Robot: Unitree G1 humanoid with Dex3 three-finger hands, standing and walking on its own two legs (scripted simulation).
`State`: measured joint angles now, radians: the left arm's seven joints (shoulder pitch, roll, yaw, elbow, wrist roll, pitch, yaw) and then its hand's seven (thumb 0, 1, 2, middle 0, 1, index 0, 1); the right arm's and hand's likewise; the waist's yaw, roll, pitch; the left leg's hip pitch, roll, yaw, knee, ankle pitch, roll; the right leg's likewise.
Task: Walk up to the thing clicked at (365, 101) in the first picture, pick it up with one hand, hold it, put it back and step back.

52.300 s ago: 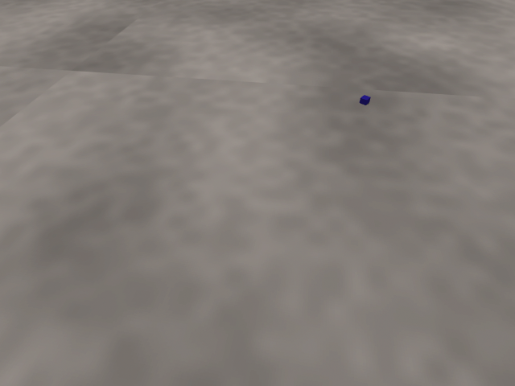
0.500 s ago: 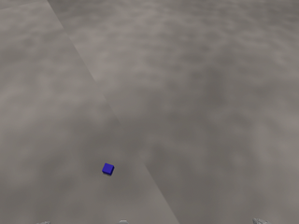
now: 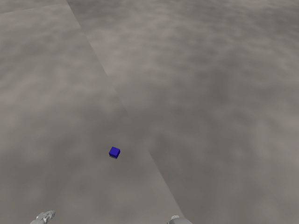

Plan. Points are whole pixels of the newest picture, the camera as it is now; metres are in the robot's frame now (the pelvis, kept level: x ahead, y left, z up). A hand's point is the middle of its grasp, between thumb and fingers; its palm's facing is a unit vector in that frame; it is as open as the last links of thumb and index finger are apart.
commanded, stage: step back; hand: left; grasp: from above
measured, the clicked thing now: (114, 152) +0.67 +0.24 -0.74
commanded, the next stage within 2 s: none
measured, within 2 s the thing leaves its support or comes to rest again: neither
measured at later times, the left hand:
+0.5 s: hand out of the picture -0.07 +0.23 -0.13, palm faces -0.04 -0.90 -0.44, open 7.4 cm
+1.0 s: hand out of the picture -0.28 +0.21 -0.15, palm faces -0.05 -0.91 -0.42, open 7.4 cm
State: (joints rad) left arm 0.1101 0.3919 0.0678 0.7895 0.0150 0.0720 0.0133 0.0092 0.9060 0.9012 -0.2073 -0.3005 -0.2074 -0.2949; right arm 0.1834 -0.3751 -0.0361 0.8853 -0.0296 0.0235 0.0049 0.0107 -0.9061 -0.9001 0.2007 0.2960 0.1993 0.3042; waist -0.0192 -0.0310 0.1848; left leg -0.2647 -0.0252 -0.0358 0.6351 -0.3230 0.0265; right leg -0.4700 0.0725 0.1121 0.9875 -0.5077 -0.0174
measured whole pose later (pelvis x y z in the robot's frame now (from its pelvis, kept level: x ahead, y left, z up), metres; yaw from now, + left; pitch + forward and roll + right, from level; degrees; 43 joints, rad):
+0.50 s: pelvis -0.17 -0.04 +0.00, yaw -1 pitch -2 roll +2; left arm 0.20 0.36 0.06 0.81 0.04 0.04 0.01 0.01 0.90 0.90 -0.21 -0.30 -0.21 -0.30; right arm 0.18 -0.42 -0.05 0.85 0.00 0.06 -0.02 0.01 -0.91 -0.90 0.20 0.30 0.20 0.30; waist 0.02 0.03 0.15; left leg -0.44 -0.10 -0.10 1.07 -0.51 -0.02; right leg -0.32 -0.02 0.01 0.65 -0.30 -0.02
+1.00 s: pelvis -0.36 -0.06 -0.01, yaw -3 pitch -3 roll -1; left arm 0.21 0.36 0.05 0.91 0.04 0.02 0.00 0.01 0.91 0.90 -0.21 -0.30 -0.21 -0.29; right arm 0.10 -0.41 -0.05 0.85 -0.02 0.07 0.00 0.01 -0.91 -0.90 0.20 0.30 0.20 0.30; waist 0.03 0.06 0.14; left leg -0.50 0.00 -0.10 0.84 -0.41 0.00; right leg -0.25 0.04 0.02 0.69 -0.40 -0.03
